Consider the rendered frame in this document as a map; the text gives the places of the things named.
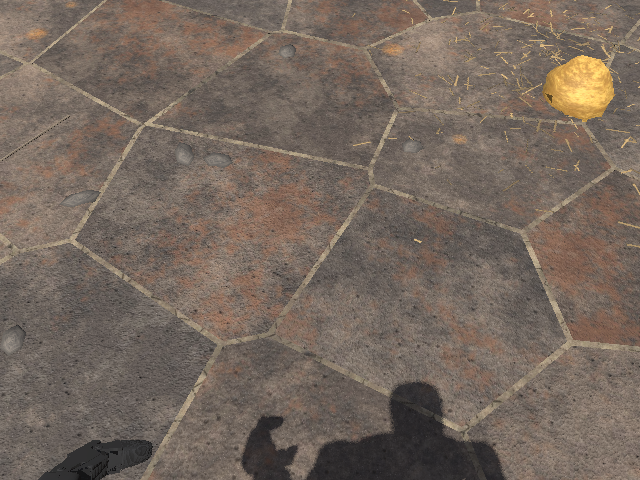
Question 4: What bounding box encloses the left robot hand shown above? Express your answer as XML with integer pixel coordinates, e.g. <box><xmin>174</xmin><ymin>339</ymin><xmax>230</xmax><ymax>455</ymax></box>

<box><xmin>38</xmin><ymin>440</ymin><xmax>153</xmax><ymax>480</ymax></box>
